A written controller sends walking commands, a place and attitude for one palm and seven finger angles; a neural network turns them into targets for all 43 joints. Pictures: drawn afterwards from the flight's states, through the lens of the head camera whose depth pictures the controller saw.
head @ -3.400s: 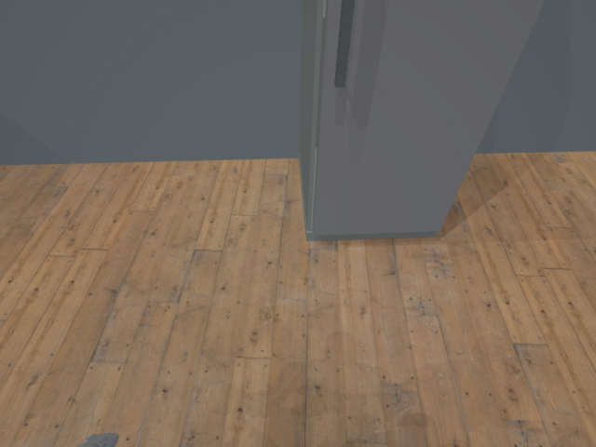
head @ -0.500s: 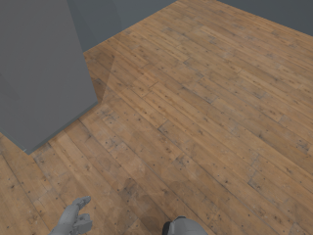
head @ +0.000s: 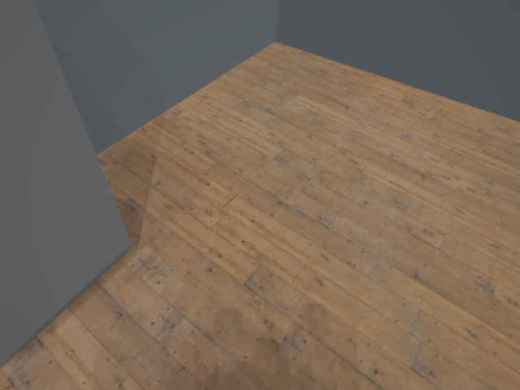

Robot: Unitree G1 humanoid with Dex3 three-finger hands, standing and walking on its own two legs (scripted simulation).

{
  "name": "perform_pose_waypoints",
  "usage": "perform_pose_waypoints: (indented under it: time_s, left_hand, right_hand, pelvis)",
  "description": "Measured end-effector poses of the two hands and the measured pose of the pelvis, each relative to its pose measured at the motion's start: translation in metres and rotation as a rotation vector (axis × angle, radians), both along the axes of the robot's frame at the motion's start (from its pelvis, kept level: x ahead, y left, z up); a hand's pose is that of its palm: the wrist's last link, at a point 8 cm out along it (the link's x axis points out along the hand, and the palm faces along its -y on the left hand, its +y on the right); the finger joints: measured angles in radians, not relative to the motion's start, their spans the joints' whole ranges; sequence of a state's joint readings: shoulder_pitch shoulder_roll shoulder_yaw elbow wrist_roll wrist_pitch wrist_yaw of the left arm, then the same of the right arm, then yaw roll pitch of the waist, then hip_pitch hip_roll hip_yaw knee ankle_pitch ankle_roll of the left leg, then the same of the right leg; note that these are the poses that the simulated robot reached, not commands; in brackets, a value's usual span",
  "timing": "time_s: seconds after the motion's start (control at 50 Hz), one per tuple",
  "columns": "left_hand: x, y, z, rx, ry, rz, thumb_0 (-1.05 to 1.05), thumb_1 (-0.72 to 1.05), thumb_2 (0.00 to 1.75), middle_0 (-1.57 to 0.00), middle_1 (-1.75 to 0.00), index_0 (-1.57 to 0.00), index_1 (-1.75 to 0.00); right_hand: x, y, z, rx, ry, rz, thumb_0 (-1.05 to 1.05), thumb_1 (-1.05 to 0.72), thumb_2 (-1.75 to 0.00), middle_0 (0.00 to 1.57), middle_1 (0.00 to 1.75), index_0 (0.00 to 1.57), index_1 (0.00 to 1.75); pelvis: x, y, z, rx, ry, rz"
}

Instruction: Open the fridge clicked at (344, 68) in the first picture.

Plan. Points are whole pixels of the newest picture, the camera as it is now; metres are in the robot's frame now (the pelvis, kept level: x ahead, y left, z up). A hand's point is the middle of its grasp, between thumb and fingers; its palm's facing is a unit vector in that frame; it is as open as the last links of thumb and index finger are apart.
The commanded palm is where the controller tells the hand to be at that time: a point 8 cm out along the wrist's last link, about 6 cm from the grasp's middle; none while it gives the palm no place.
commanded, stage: turn to face it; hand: left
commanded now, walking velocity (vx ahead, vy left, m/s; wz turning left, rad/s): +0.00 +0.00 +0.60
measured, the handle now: out of the picture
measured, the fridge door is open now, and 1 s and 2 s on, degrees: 0 0 0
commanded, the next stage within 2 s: take the last steps up to it in 1.88 s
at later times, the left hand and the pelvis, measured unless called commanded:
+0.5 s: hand (165, 389) +0.15 +0.17 -0.16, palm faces +0.23 -0.95 -0.23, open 7.2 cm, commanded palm none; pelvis +0.09 -0.03 +0.00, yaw +12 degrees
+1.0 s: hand out of the picture +0.07 +0.21 -0.16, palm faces +0.48 -0.83 -0.27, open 7.4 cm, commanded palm none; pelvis +0.09 -0.02 +0.00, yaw +27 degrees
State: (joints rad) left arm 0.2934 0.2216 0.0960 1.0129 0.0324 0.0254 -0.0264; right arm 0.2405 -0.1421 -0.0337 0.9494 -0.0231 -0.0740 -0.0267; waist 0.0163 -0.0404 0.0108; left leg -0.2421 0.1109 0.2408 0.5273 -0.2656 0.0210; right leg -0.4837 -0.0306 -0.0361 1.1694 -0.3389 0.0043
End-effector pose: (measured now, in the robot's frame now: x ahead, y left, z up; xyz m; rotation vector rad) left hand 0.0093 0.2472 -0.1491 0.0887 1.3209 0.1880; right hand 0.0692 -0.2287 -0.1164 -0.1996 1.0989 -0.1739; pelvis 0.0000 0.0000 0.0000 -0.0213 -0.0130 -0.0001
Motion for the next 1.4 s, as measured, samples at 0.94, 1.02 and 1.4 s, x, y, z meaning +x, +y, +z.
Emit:
perform_pose_waypoints:
  time_s: [0.94, 1.02, 1.4]
  left_hand:
    - [0.032, 0.013, 0.017, 0.113, -0.074, 0.383, 0.0, 0.91, 0.9, -0.2, -0.3, -0.2, -0.3]
    - [0.03, -0.003, 0.023, 0.14, -0.098, 0.417, 0.0, 0.91, 0.9, -0.2, -0.3, -0.2, -0.3]
    - [-0.07, -0.074, 0.007, 0.085, -0.054, 0.685, 0.0, 0.9, 0.9, -0.2, -0.3, -0.2, -0.3]
  right_hand:
    - [0.197, 0.018, -0.002, -0.031, 0.062, 0.412, 0.0, -0.9, -0.9, 0.2, 0.3, 0.2, 0.3]
    - [0.198, 0.011, -0.015, 0.001, 0.093, 0.442, 0.0, -0.9, -0.9, 0.2, 0.3, 0.21, 0.3]
    - [0.239, 0.048, -0.012, -0.061, 0.12, 0.733, 0.0, -0.91, -0.9, 0.2, 0.3, 0.2, 0.3]
  pelvis:
    - [0.089, -0.011, -0.001, -0.014, 0.018, 0.44]
    - [0.089, -0.026, -0.004, -0.008, 0.018, 0.491]
    - [0.069, -0.038, -0.008, 0.026, 0.018, 0.766]
